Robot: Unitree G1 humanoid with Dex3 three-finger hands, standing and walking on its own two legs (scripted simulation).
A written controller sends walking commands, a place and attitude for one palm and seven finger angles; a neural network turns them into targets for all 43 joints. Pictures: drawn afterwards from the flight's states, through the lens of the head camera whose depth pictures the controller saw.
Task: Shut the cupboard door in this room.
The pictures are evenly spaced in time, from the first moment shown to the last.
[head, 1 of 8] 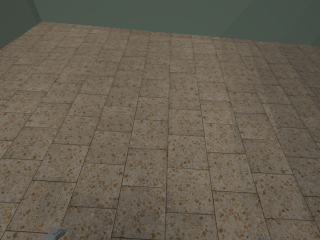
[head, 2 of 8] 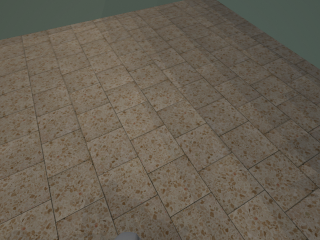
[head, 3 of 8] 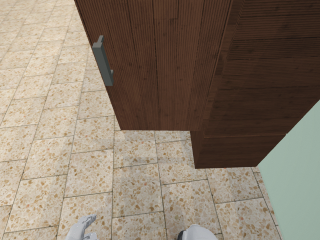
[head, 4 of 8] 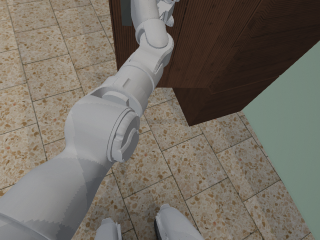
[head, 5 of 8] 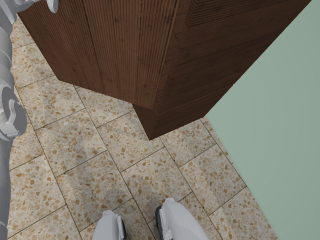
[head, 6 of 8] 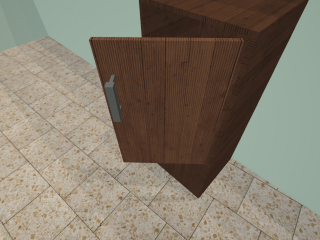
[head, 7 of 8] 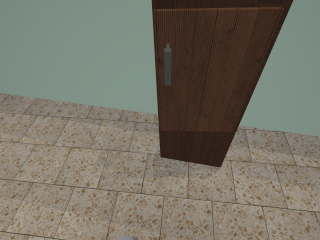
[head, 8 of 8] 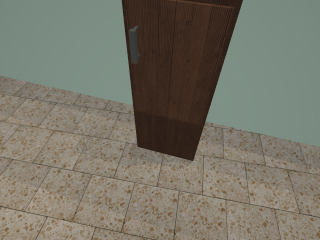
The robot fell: no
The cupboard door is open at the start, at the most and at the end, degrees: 87 87 0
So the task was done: yes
